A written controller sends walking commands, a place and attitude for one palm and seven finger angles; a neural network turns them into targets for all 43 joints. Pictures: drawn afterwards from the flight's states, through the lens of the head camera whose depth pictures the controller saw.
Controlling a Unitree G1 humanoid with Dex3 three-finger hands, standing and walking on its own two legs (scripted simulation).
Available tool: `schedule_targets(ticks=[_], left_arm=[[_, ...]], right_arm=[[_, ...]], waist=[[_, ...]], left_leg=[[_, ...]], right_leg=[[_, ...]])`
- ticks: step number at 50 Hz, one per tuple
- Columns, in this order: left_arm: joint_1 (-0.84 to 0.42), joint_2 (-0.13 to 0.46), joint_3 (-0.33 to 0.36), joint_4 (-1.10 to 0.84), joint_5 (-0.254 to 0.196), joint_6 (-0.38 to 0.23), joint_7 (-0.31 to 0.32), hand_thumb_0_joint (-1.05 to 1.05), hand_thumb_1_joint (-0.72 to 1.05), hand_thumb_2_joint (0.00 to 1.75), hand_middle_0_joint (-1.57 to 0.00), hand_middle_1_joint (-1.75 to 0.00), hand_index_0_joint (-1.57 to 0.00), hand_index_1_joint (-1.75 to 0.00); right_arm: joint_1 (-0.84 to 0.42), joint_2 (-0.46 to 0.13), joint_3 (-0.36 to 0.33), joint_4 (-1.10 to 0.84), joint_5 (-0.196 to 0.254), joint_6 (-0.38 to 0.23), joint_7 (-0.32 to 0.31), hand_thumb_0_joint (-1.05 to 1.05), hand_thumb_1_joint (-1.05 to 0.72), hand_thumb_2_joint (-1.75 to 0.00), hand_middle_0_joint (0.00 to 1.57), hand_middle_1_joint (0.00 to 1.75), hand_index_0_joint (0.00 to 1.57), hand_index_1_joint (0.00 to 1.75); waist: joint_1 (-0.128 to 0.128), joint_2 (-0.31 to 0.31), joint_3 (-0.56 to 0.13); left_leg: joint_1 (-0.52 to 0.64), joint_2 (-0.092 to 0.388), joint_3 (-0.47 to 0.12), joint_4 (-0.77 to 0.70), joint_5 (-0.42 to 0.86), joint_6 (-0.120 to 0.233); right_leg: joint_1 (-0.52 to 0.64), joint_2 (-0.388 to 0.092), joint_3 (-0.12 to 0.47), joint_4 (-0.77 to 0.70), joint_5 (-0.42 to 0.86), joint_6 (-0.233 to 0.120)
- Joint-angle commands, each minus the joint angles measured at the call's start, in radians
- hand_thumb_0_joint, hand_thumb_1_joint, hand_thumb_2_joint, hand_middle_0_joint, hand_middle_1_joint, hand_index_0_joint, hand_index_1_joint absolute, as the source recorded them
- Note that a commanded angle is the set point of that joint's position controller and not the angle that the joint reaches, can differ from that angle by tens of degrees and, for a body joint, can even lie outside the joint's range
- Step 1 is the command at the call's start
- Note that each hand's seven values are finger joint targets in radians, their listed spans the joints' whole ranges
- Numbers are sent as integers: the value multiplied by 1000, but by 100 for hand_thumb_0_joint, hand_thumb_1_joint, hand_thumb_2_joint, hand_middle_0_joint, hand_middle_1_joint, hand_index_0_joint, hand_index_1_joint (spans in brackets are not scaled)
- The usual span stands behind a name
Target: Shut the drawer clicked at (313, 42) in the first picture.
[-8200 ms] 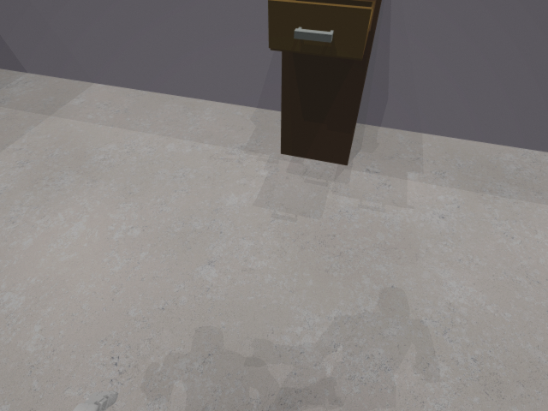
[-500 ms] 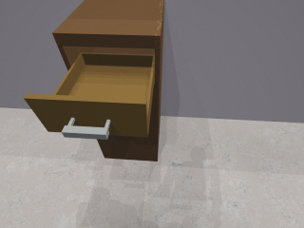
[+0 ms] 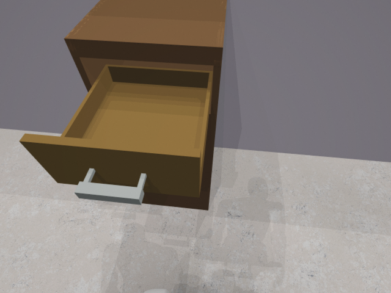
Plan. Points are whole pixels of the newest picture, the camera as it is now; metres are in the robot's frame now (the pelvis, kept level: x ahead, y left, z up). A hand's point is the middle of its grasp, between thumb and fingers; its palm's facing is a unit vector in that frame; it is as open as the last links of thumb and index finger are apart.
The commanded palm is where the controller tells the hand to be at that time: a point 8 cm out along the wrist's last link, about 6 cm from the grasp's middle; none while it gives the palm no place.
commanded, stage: come to a stop and stand still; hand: left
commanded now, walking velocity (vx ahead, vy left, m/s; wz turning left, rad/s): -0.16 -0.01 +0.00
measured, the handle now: (113, 184) +0.31 +0.20 +0.05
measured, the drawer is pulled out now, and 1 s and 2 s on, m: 0.29 0.29 0.29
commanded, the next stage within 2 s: look again from close up in 1.18 s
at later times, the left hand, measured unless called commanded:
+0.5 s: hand out of the picture +0.01 +0.16 -0.17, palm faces +0.03 -0.97 -0.22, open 7.3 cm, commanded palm none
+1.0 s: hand out of the picture -0.02 +0.13 -0.17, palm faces +0.06 -0.99 -0.15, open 7.4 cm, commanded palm none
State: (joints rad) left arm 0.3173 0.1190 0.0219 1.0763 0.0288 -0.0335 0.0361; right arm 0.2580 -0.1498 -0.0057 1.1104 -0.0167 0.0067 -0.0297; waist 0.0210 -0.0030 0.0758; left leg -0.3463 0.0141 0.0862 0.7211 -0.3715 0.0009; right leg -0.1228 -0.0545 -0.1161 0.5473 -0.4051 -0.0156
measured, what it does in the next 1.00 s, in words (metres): steps on the spot: left foot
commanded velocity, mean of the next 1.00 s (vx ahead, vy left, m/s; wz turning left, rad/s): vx -0.02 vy -0.02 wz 0.00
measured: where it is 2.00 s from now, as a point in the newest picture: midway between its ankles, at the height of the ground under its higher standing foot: outside the picture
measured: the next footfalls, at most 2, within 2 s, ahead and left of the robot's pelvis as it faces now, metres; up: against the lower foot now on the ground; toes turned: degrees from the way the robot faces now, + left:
left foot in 0.04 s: +0.08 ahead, +0.12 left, +0.00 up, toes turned +3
right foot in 2.00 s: +0.03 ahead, -0.07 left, +0.00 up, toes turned -1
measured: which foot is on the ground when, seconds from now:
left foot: up 0.00-0.02, down 0.04-1.00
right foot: down 0.00-1.00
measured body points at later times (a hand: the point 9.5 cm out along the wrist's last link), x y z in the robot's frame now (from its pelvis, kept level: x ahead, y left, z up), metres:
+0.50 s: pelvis -0.01 -0.02 +0.00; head -0.01 -0.03 +0.45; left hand +0.01 +0.21 -0.15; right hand +0.03 -0.25 -0.16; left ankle +0.04 +0.12 -0.73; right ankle -0.04 -0.10 -0.73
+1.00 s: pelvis +0.01 -0.02 +0.01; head +0.02 -0.02 +0.46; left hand -0.02 +0.18 -0.15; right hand -0.01 -0.22 -0.16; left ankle +0.04 +0.12 -0.73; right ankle -0.04 -0.10 -0.73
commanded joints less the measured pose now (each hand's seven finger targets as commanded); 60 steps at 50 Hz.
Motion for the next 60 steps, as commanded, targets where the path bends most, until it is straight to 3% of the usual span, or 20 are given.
schedule_targets(ticks=[1,2,3,4,5,8,10,12,13,14,15,16,18,22,25,29,35,39,55,60], left_arm=[[55,139,23,-47,-18,23,17,0,90,90,-20,-30,-20,-30],[78,106,20,-59,-26,33,20,0,90,90,-20,-30,-20,-30],[98,94,18,-64,-23,43,24,0,90,90,-20,-30,-20,-30],[75,94,17,-72,-16,48,25,0,90,90,-20,-30,-20,-30],[61,85,15,-74,-17,54,24,0,90,90,-20,-30,-20,-30],[64,80,15,-60,-18,61,13,0,90,90,-20,-30,-20,-30],[72,74,13,-61,-14,57,5,0,90,90,-20,-30,-20,-30],[98,74,15,-59,-9,52,3,0,90,90,-20,-30,-20,-30],[94,91,17,-64,-4,46,3,0,90,90,-20,-30,-20,-30],[66,130,17,-77,2,38,4,0,90,90,-20,-30,-20,-30],[23,163,17,-92,-1,33,1,0,90,90,-20,-30,-20,-30],[-12,178,15,-107,-4,31,-1,0,90,90,-20,-30,-20,-30],[-58,163,11,-120,-4,27,0,0,90,90,-20,-30,-20,-30],[-26,145,3,-99,-15,18,-5,0,90,90,-20,-30,-20,-30],[3,141,1,-80,-13,21,-5,0,90,90,-20,-30,-20,-30],[25,142,-1,-47,-19,17,-8,0,90,90,-20,-30,-20,-30],[58,123,-3,-21,-19,12,-8,0,90,90,-20,-30,-20,-30],[80,107,-6,-1,-22,6,-5,0,90,90,-20,-30,-20,-30],[135,67,-9,36,-15,6,6,0,90,90,-20,-30,-20,-30],[140,72,-8,36,-15,5,6,0,90,90,-20,-30,-20,-30]], right_arm=[[161,-63,-20,-15,5,-33,0,0,-90,-90,20,30,20,30],[165,-122,-30,-34,3,-34,-5,0,-90,-90,20,30,20,30],[149,-148,-37,-49,4,-27,-7,0,-90,-90,20,30,20,30],[111,-148,-34,-62,-1,-27,-10,0,-90,-90,20,30,20,30],[71,-137,-29,-74,-1,-30,-17,0,-90,-90,20,30,20,30],[-10,-138,-33,-104,-4,-20,-20,0,-90,-90,20,30,20,30],[-26,-151,-45,-116,-5,-16,-18,0,-90,-90,20,30,20,30],[-41,-157,-54,-128,-1,-8,-13,0,-90,-90,20,30,20,30],[-44,-136,-52,-132,2,-4,-8,0,-90,-90,20,30,20,30],[-41,-97,-47,-142,8,1,-1,0,-90,-90,20,30,20,30],[-42,-63,-42,-148,7,9,6,0,-90,-90,20,30,20,30],[-49,-61,-41,-144,3,15,11,0,-90,-90,20,30,20,30],[-38,-61,-38,-122,-3,20,14,0,-90,-90,20,30,20,30],[3,-68,-23,-84,0,-2,9,0,-90,-90,20,30,20,30],[-11,-72,-18,-68,1,-4,9,0,-90,-90,20,30,20,30],[17,-66,-5,-40,0,-9,8,0,-90,-90,20,30,20,30],[62,-56,0,-8,3,-15,4,0,-90,-90,20,30,20,30],[78,-57,1,5,3,-26,0,0,-90,-90,20,30,20,30],[92,-32,2,29,8,-28,-9,0,-90,-90,20,30,20,30],[83,-38,3,28,7,-30,-11,0,-90,-90,20,30,20,30]], waist=[[-53,-15,-86],[-38,142,-119],[-30,206,-135],[-30,191,-94],[-18,204,-57],[-1,160,-86],[1,104,-128],[12,83,-151],[12,21,-132],[-5,-101,-104],[-24,-181,-69],[-29,-177,-47],[-38,-189,-5],[-37,-73,-19],[-19,-50,20],[-14,12,48],[-12,-15,29],[-10,5,-38],[-6,-30,36],[-5,-20,18]], left_leg=[[304,77,-44,-244,649,29],[294,240,-220,-263,961,125],[234,319,-265,-325,1018,199],[195,317,-256,-348,968,215],[157,334,-299,-358,970,233],[158,295,-244,-345,828,221],[167,264,-215,-323,738,196],[118,228,-176,-294,541,150],[76,176,-151,-260,388,107],[38,96,-92,-212,182,49],[51,37,-43,-199,66,8],[94,19,-38,-166,46,-5],[113,31,-51,-133,70,-4],[175,66,-85,-269,239,5],[148,80,-90,-310,191,-1],[133,77,-93,-337,205,-3],[146,81,-90,-352,214,-2],[176,90,-94,-345,294,2],[181,92,-94,-352,338,16],[192,90,-90,-348,348,16]], right_leg=[[-156,-79,39,119,523,-25],[-188,-22,16,178,185,19],[-152,8,37,284,-196,21],[-165,7,68,340,-239,10],[-194,-3,86,366,-244,12],[-183,-15,96,279,-152,14],[-139,9,72,164,-56,14],[-69,15,63,13,103,15],[-54,-7,120,-92,170,7],[-92,-100,244,-184,174,-21],[-154,-184,302,-237,172,-68],[-239,-208,317,-264,128,-102],[-281,-173,282,-270,114,-108],[-228,-88,193,-205,171,-46],[-211,-74,195,-255,56,-30],[-185,-65,189,-272,51,-29],[-142,-57,173,-282,80,-30],[-87,-57,155,-244,211,-31],[-89,-50,134,-230,297,-17],[-71,-54,130,-228,327,-16]])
